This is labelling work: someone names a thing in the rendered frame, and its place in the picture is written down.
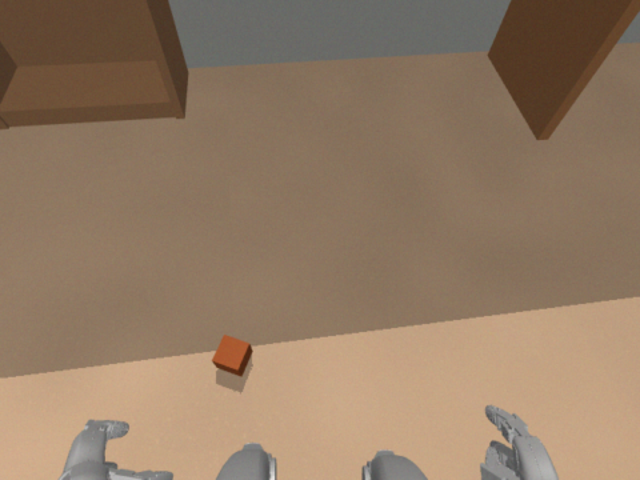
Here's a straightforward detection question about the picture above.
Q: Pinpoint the cube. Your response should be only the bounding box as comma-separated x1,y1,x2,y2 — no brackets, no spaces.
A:
212,335,253,377

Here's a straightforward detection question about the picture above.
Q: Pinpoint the right robot hand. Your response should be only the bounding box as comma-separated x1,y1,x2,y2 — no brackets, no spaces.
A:
480,405,559,480

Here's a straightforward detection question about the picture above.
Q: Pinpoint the bookshelf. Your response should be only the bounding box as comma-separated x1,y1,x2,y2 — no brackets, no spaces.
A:
0,0,189,129

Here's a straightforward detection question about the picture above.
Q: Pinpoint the left robot arm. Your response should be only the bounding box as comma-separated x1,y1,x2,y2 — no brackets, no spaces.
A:
58,461,112,480

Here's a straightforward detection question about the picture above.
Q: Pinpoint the left robot hand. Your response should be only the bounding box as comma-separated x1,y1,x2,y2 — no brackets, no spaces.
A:
62,420,173,480

